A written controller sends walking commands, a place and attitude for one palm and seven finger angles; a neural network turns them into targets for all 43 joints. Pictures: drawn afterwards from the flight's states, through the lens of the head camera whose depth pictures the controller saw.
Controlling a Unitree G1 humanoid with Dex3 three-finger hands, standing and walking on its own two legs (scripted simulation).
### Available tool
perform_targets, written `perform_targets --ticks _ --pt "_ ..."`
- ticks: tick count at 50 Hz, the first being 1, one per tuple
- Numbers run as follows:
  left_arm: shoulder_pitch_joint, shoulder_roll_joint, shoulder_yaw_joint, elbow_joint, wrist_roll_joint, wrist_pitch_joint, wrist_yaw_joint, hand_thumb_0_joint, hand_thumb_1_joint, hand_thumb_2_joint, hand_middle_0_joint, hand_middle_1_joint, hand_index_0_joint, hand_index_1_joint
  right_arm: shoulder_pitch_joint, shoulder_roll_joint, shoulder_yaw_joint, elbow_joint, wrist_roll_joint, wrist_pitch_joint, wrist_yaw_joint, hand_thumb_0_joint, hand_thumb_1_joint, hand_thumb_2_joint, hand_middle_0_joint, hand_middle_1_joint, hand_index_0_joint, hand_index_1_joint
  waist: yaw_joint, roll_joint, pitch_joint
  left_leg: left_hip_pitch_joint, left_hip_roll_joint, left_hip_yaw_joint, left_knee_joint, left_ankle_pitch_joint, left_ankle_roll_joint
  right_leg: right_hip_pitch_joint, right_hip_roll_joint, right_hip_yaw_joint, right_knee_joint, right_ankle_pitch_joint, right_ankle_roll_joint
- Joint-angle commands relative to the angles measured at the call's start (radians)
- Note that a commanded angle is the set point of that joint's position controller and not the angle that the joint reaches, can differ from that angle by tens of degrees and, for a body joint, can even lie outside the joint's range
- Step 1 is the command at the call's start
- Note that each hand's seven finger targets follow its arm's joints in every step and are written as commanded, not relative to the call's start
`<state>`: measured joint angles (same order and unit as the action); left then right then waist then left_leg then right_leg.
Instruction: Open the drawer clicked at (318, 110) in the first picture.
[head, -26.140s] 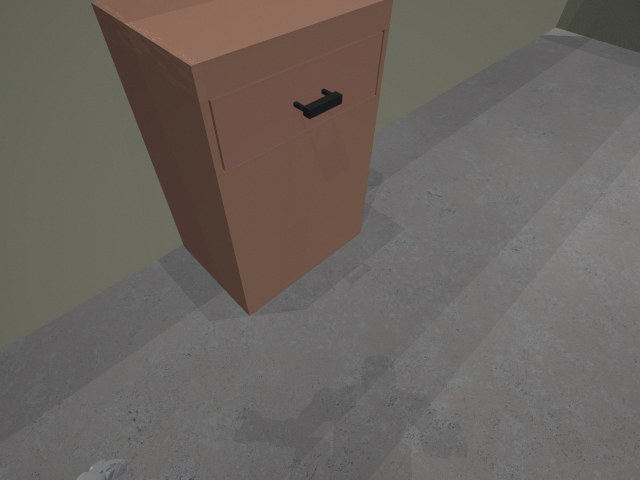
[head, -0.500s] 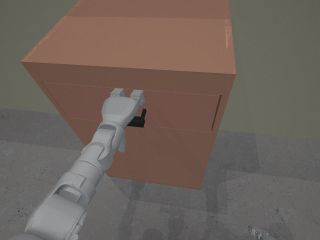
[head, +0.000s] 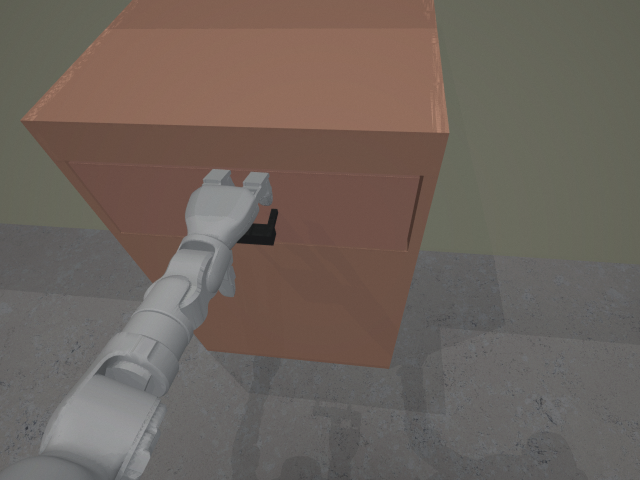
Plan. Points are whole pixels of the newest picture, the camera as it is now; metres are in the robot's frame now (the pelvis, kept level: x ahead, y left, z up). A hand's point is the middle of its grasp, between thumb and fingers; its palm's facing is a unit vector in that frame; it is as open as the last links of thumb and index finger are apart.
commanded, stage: re-aim the fingers above the handle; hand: left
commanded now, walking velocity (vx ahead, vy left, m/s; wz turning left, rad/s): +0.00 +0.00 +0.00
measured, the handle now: (242, 222) +0.50 +0.15 -0.02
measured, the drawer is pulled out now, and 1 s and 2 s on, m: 0.00 0.00 0.00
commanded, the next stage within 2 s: lower the fingers behind the handle in 1.40 s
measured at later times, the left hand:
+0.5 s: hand (223, 226) +0.45 +0.15 +0.04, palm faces +0.00 +0.02 -1.00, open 13.8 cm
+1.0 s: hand (232, 222) +0.45 +0.14 +0.04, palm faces -0.01 +0.00 -1.00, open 13.7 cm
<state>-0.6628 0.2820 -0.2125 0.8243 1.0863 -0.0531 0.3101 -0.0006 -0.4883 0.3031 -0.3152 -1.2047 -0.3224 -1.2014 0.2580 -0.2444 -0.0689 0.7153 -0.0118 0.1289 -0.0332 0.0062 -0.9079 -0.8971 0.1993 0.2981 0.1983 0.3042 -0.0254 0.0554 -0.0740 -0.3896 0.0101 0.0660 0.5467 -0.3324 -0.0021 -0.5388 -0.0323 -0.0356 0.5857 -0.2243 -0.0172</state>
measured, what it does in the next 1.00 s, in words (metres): stands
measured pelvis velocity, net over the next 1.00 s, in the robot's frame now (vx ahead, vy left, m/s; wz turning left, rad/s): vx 0.01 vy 0.00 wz -0.01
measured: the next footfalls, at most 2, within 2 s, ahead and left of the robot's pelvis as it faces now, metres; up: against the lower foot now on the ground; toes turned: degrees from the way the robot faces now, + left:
none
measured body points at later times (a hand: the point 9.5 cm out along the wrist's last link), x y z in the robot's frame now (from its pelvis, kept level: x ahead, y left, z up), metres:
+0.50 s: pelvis +0.00 +0.00 +0.00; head +0.06 -0.03 +0.44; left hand +0.44 +0.15 +0.10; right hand +0.08 -0.26 -0.15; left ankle -0.04 +0.12 -0.73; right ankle +0.03 -0.11 -0.73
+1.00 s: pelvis +0.01 +0.00 +0.00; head +0.07 -0.03 +0.45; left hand +0.45 +0.14 +0.10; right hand +0.10 -0.25 -0.15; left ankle -0.04 +0.12 -0.73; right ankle +0.03 -0.11 -0.73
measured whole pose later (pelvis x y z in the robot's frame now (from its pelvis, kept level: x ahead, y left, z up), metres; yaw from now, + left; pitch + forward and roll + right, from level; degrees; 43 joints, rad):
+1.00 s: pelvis +0.01 +0.00 +0.00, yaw -1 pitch +11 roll +1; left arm -0.70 0.27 -0.18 0.87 1.09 0.04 0.32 0.00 -0.49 0.30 -0.34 -1.22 -0.33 -1.21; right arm 0.23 -0.23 -0.05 0.71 -0.01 0.14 -0.04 0.01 -0.91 -0.90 0.20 0.30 0.20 0.30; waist -0.03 0.06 -0.08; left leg -0.39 0.01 0.08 0.53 -0.34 0.00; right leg -0.55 -0.03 -0.02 0.58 -0.23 -0.01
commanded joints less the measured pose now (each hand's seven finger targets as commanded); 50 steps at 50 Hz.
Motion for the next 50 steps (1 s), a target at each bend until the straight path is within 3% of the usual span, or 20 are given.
perform_targets --ticks 1,4,9,11,16,17,18,23,25,27,29,33,36,38,40,41,44,47,48,50 --pt "-0.493 0.197 0.103 -0.143 -0.002 0.017 0.074 0.0 -0.5 0.3 -0.3 -1.2 -0.3 -1.2 0.004 -0.115 -0.026 -0.088 0.001 -0.03 -0.011 0.0 -0.9 -0.9 0.2 0.3 0.2 0.3 -0.01 -0.122 -0.351 -0.015 -0.052 -0.003 -0.066 0.247 0.029 0.327 0.038 0.02 -0.047 0.224 -0.017" --pt "-0.477 0.184 0.094 -0.141 -0.008 0.028 0.067 0.0 -0.5 0.3 -0.3 -1.2 -0.3 -1.2 0.0 -0.117 -0.026 -0.095 0.003 -0.032 -0.009 0.0 -0.9 -0.9 0.2 0.3 0.2 0.3 0.001 -0.091 -0.386 0.002 -0.05 -0.001 -0.072 0.264 0.028 0.343 0.039 0.019 -0.044 0.237 -0.021" --pt "-0.471 0.111 0.037 -0.119 -0.022 0.03 0.032 0.0 -0.5 0.3 -0.3 -1.2 -0.3 -1.2 0.007 -0.123 -0.029 -0.099 0.006 -0.033 -0.005 0.0 -0.9 -0.9 0.2 0.3 0.2 0.3 -0.017 -0.114 -0.35 0.019 -0.044 -0.004 -0.073 0.262 0.03 0.306 0.041 0.012 -0.055 0.224 -0.021" --pt "-0.485 0.156 0.067 -0.098 -0.02 0.023 0.03 0.0 -0.5 0.3 -0.3 -1.2 -0.3 -1.2 0.009 -0.127 -0.023 -0.098 0.006 -0.033 -0.011 0.0 -0.9 -0.9 0.2 0.3 0.2 0.3 -0.016 -0.144 -0.327 -0.012 -0.047 -0.006 -0.079 0.218 0.032 0.308 0.039 0.016 -0.061 0.189 -0.017" --pt "-0.532 0.194 0.098 -0.138 0.001 -0.002 0.064 0.0 -0.5 0.3 -0.3 -1.2 -0.3 -1.2 0.013 -0.118 -0.023 -0.099 0.0 -0.042 -0.015 0.0 -0.9 -0.9 0.2 0.3 0.2 0.3 -0.005 -0.091 -0.365 -0.006 -0.048 -0.005 -0.069 0.252 0.029 0.312 0.039 0.02 -0.043 0.215 -0.023" --pt "-0.487 0.266 0.161 -0.117 0.007 0.003 0.073 0.0 -0.5 0.3 -0.3 -1.2 -0.3 -1.2 0.008 -0.12 -0.021 -0.098 -0.001 -0.04 -0.019 0.0 -0.9 -0.9 0.2 0.3 0.2 0.3 0.015 -0.09 -0.377 -0.023 -0.051 0.001 -0.067 0.251 0.028 0.335 0.039 0.024 -0.036 0.22 -0.022" --pt "-0.502 0.301 0.178 -0.116 0.011 0.01 0.078 0.0 -0.5 0.3 -0.3 -1.2 -0.3 -1.2 0.003 -0.126 -0.015 -0.099 -0.001 -0.037 -0.021 0.0 -0.9 -0.9 0.2 0.3 0.2 0.3 0.016 -0.093 -0.376 -0.04 -0.054 -0.006 -0.07 0.25 0.026 0.345 0.039 0.023 -0.033 0.221 -0.022" --pt "-0.516 0.184 0.085 -0.068 0.0 0.048 0.066 0.0 -0.5 0.3 -0.3 -1.2 -0.3 -1.2 0.011 -0.125 -0.022 -0.1 0.008 -0.043 -0.02 0.0 -0.9 -0.9 0.2 0.3 0.2 0.3 -0.019 -0.111 -0.367 -0.021 -0.048 0.0 -0.066 0.248 0.029 0.309 0.043 0.012 -0.042 0.221 -0.018" --pt "-0.536 0.151 0.053 -0.117 -0.015 0.034 0.044 0.0 -0.5 0.3 -0.3 -1.2 -0.3 -1.2 0.029 -0.125 -0.032 -0.101 0.005 -0.044 -0.017 0.0 -0.9 -0.9 0.2 0.3 0.2 0.3 -0.029 -0.088 -0.417 0.024 -0.045 0.0 -0.052 0.286 0.032 0.315 0.041 0.017 -0.038 0.261 -0.016" --pt "-0.5 0.115 0.031 -0.136 -0.028 0.016 0.017 0.0 -0.5 0.3 -0.3 -1.2 -0.3 -1.2 0.04 -0.125 -0.036 -0.103 0.005 -0.043 -0.014 0.0 -0.9 -0.9 0.2 0.3 0.2 0.3 -0.031 -0.112 -0.426 0.043 -0.045 -0.006 -0.042 0.326 0.033 0.32 0.042 0.01 -0.035 0.297 -0.016" --pt "-0.507 0.086 0.009 -0.138 -0.037 -0.004 0.002 0.0 -0.5 0.3 -0.3 -1.2 -0.3 -1.2 0.046 -0.125 -0.037 -0.098 0.004 -0.042 -0.012 0.0 -0.9 -0.9 0.2 0.3 0.2 0.3 -0.044 -0.109 -0.38 0.049 -0.042 -0.012 -0.036 0.332 0.033 0.279 0.044 0.004 -0.037 0.287 -0.017" --pt "-0.524 0.152 0.069 -0.184 -0.018 -0.033 0.035 0.0 -0.5 0.3 -0.3 -1.2 -0.3 -1.2 0.046 -0.122 -0.036 -0.095 -0.004 -0.037 -0.007 0.0 -0.9 -0.9 0.2 0.3 0.2 0.3 -0.017 -0.076 -0.405 0.037 -0.05 -0.02 -0.029 0.372 0.027 0.294 0.045 0.003 -0.017 0.312 -0.025" --pt "-0.517 0.19 0.109 -0.137 0.005 -0.005 0.086 0.0 -0.5 0.3 -0.3 -1.2 -0.3 -1.2 0.041 -0.117 -0.029 -0.081 -0.008 -0.033 -0.002 0.0 -0.9 -0.9 0.2 0.3 0.2 0.3 -0.011 -0.091 -0.382 0.001 -0.047 -0.013 -0.03 0.364 0.023 0.29 0.047 0.003 -0.007 0.313 -0.024" --pt "-0.514 0.248 0.157 -0.148 0.02 0.023 0.109 0.0 -0.5 0.3 -0.3 -1.2 -0.3 -1.2 0.026 -0.12 -0.026 -0.086 -0.01 -0.028 -0.002 0.0 -0.9 -0.9 0.2 0.3 0.2 0.3 0.015 -0.075 -0.434 -0.013 -0.052 -0.009 -0.032 0.388 0.021 0.34 0.046 0.007 0.007 0.344 -0.027" --pt "-0.479 0.205 0.125 -0.125 0.016 0.064 0.109 0.0 -0.5 0.3 -0.3 -1.2 -0.3 -1.2 0.018 -0.113 -0.026 -0.093 -0.007 -0.023 0.002 0.0 -0.9 -0.9 0.2 0.3 0.2 0.3 0.013 -0.068 -0.441 -0.006 -0.047 0.003 -0.03 0.408 0.021 0.351 0.044 0.005 0.006 0.382 -0.024" --pt "-0.485 0.222 0.138 -0.123 0.016 0.076 0.106 0.0 -0.5 0.3 -0.3 -1.2 -0.3 -1.2 0.021 -0.117 -0.026 -0.089 -0.004 -0.02 0.002 0.0 -0.9 -0.9 0.2 0.3 0.2 0.3 0.007 -0.113 -0.428 -0.011 -0.043 0.002 -0.034 0.407 0.024 0.358 0.044 0.004 0.003 0.388 -0.021" --pt "-0.458 0.243 0.146 -0.118 0.009 0.107 0.087 0.0 -0.5 0.3 -0.3 -1.2 -0.3 -1.2 -0.007 -0.12 -0.019 -0.104 0.002 -0.01 -0.008 0.0 -0.9 -0.9 0.2 0.3 0.2 0.3 0.017 -0.115 -0.427 -0.023 -0.048 0.011 -0.051 0.369 0.027 0.392 0.04 0.012 -0.007 0.374 -0.017" --pt "-0.456 0.217 0.115 -0.123 -0.003 0.11 0.055 0.0 -0.5 0.3 -0.3 -1.2 -0.3 -1.2 -0.017 -0.122 -0.016 -0.11 0.008 -0.009 -0.019 0.0 -0.9 -0.9 0.2 0.3 0.2 0.3 0.004 -0.147 -0.396 -0.019 -0.047 0.013 -0.064 0.329 0.033 0.39 0.039 0.013 -0.028 0.346 -0.012" --pt "-0.452 0.196 0.1 -0.144 -0.009 0.102 0.04 0.0 -0.5 0.3 -0.3 -1.2 -0.3 -1.2 -0.019 -0.121 -0.02 -0.118 0.006 -0.011 -0.02 0.0 -0.9 -0.9 0.2 0.3 0.2 0.3 0.003 -0.127 -0.407 -0.002 -0.049 0.013 -0.064 0.337 0.034 0.398 0.037 0.014 -0.034 0.352 -0.013" --pt "-0.408 0.207 0.108 -0.152 -0.017 0.082 0.012 0.0 -0.5 0.3 -0.3 -1.2 -0.3 -1.2 -0.015 -0.123 -0.021 -0.123 0.007 -0.014 -0.026 0.0 -0.9 -0.9 0.2 0.3 0.2 0.3 0.005 -0.151 -0.407 0.006 -0.048 0.015 -0.062 0.332 0.038 0.407 0.036 0.016 -0.037 0.357 -0.01"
